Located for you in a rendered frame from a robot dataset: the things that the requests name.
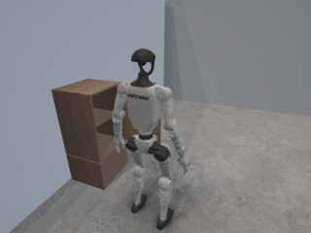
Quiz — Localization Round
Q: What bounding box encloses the robot right upper arm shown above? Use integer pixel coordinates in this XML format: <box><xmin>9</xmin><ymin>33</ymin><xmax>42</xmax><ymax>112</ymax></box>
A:
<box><xmin>155</xmin><ymin>85</ymin><xmax>175</xmax><ymax>131</ymax></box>

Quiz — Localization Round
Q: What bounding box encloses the right robot thigh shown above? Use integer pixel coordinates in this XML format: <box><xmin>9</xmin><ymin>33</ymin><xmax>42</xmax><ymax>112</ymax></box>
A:
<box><xmin>152</xmin><ymin>143</ymin><xmax>174</xmax><ymax>191</ymax></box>

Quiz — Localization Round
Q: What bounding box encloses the robot right forearm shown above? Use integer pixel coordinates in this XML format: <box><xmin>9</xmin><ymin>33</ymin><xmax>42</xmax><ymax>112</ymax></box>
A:
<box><xmin>168</xmin><ymin>119</ymin><xmax>187</xmax><ymax>156</ymax></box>

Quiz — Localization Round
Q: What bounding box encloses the cupboard door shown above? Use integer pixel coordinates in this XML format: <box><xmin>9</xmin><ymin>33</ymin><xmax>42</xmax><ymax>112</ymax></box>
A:
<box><xmin>123</xmin><ymin>100</ymin><xmax>161</xmax><ymax>144</ymax></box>

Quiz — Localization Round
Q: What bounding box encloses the left robot hand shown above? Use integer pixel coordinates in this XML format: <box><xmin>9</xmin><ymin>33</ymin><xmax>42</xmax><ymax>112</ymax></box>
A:
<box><xmin>113</xmin><ymin>136</ymin><xmax>125</xmax><ymax>153</ymax></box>

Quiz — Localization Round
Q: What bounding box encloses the robot left forearm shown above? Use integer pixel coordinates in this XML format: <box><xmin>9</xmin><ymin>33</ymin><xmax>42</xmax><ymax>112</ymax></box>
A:
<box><xmin>112</xmin><ymin>115</ymin><xmax>123</xmax><ymax>139</ymax></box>

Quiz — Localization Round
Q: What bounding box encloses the robot left upper arm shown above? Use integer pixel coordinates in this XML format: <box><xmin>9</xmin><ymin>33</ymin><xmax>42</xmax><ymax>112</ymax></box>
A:
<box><xmin>112</xmin><ymin>82</ymin><xmax>131</xmax><ymax>119</ymax></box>

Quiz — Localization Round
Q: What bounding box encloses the right robot hand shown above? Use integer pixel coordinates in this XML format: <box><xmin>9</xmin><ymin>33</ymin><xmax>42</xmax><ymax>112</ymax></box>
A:
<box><xmin>177</xmin><ymin>152</ymin><xmax>190</xmax><ymax>174</ymax></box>

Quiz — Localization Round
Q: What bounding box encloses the left robot foot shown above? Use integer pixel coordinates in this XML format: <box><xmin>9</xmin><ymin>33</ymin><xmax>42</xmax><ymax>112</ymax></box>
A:
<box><xmin>131</xmin><ymin>194</ymin><xmax>147</xmax><ymax>214</ymax></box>

